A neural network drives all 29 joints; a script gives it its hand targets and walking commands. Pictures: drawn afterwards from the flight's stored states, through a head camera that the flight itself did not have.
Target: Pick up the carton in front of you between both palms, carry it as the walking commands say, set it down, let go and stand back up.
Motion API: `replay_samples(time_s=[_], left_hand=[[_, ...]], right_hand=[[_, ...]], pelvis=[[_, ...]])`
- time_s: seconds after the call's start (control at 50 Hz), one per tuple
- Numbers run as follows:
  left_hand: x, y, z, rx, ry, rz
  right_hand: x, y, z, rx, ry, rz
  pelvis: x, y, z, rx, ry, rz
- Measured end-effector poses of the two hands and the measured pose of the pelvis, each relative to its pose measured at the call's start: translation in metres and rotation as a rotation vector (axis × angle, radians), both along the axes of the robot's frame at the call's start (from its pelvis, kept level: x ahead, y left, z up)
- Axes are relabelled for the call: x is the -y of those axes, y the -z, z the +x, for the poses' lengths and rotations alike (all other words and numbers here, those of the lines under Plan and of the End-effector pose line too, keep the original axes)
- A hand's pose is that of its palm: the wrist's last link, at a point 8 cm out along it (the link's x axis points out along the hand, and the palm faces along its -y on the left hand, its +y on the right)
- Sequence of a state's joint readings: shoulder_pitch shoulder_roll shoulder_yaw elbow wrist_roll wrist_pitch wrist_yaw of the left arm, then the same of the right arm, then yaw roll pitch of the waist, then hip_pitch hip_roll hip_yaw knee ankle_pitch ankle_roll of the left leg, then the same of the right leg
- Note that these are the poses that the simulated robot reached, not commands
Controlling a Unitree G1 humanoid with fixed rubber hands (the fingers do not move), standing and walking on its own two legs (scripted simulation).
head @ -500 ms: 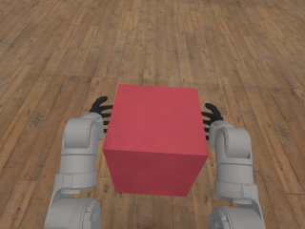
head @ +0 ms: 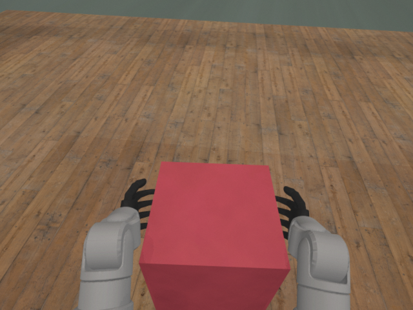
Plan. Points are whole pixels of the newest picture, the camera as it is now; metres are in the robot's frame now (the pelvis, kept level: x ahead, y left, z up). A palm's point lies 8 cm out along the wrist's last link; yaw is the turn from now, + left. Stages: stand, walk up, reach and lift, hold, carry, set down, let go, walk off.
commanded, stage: carry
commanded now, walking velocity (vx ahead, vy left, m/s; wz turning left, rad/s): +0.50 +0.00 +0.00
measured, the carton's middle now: (211, 242) +0.26 +0.00 +0.00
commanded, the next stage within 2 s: none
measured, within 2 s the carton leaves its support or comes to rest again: neither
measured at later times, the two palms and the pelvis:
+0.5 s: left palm (150, 113) +0.59 +0.18 +0.07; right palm (260, 121) +0.57 -0.12 +0.07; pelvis +0.32 +0.05 +0.00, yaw -4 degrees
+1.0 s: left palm (180, 60) +0.90 +0.13 +0.08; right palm (264, 65) +0.90 -0.17 +0.07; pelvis +0.64 -0.02 +0.01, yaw +0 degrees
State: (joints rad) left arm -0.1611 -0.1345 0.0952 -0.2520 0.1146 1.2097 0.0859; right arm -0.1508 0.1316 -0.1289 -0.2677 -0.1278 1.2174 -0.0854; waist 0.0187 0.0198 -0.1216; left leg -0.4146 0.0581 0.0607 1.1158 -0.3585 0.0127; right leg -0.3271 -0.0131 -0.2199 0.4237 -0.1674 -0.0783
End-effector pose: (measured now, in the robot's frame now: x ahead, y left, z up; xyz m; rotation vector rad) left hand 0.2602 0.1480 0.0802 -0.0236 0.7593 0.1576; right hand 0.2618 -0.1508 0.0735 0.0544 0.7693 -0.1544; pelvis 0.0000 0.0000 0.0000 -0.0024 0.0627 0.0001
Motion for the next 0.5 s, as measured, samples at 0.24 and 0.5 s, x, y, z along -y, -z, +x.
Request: replay_samples(time_s=[0.24,0.5], left_hand=[[-0.007,-0.025,0.149,0.089,0.021,-0.003],[-0.031,0.013,0.330,-0.027,0.075,-0.044]], right_hand=[[-0.007,-0.025,0.143,0.089,0.017,-0.010],[-0.032,0.002,0.305,-0.029,0.075,-0.052]], pelvis=[[-0.012,-0.006,0.149,-0.003,0.014,0.014],[-0.050,-0.001,0.316,-0.013,0.071,-0.004]])
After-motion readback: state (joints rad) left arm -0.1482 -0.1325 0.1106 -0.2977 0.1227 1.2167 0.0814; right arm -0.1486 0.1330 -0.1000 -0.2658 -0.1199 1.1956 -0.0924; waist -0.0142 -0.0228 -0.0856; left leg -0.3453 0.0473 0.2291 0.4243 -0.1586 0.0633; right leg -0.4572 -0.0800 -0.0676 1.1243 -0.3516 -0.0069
